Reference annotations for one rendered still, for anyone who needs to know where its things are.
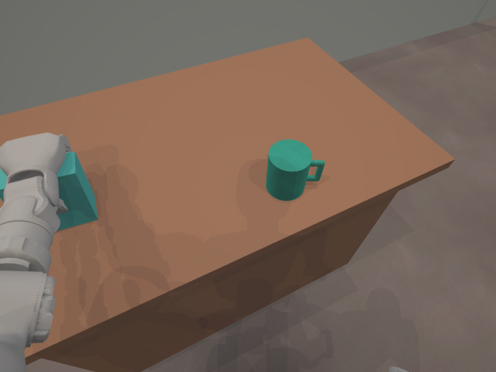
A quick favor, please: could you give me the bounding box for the left robot hand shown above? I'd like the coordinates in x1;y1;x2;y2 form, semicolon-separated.
0;133;73;215

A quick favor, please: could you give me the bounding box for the left robot upper arm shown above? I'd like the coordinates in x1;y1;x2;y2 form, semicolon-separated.
0;270;56;372

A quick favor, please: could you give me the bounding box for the table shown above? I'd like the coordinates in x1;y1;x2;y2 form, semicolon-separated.
0;38;455;372

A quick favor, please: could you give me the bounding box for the left robot forearm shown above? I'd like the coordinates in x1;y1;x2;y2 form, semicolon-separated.
0;165;60;276

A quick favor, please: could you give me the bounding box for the sponge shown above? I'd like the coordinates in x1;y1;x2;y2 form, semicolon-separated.
0;151;98;231

